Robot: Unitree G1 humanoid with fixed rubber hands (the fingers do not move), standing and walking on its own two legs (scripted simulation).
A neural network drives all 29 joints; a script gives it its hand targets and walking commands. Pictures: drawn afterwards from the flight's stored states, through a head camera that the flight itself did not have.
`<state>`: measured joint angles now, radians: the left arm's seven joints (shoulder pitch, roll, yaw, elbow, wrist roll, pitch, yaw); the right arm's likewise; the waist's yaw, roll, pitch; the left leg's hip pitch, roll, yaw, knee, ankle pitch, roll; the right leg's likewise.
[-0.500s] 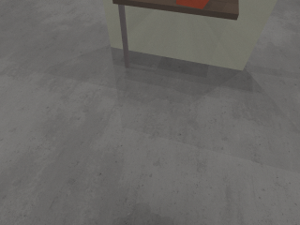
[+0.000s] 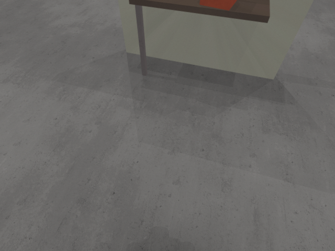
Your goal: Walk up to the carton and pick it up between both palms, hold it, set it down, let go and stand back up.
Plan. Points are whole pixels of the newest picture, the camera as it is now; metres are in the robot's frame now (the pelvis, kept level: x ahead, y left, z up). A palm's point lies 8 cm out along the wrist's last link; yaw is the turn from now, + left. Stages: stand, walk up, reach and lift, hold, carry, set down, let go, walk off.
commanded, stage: stand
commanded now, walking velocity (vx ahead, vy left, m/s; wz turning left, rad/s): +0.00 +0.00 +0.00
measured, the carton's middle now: out of the picture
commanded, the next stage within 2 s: walk up in 1.88 s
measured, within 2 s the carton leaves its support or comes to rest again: neither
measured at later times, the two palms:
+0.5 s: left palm out of the picture -0.03 +0.19 -0.15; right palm out of the picture -0.02 -0.21 -0.15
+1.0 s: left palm out of the picture -0.03 +0.19 -0.15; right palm out of the picture -0.03 -0.20 -0.15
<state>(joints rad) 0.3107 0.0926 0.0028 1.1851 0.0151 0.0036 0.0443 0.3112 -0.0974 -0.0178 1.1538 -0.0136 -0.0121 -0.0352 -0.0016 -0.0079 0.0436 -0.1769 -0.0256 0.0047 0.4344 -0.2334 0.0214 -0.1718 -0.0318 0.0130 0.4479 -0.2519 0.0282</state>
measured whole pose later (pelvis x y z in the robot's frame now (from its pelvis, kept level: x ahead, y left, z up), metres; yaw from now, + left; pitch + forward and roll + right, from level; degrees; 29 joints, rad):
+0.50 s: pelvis +0.01 -0.01 +0.00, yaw +0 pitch -2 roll +0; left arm 0.31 0.09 0.00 1.19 0.01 -0.01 0.04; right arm 0.30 -0.11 -0.01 1.15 -0.01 -0.02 -0.04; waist 0.00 0.00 0.04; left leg -0.16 -0.02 0.01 0.42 -0.24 0.01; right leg -0.15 -0.02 0.01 0.44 -0.25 0.02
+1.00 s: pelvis +0.01 -0.01 +0.00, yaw +0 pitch -1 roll +0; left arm 0.31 0.10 0.00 1.18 0.01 0.00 0.04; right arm 0.33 -0.09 -0.01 1.17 -0.01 -0.01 -0.04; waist 0.00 -0.01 0.04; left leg -0.17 -0.01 0.00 0.42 -0.24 0.00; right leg -0.16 -0.01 0.01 0.43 -0.25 0.01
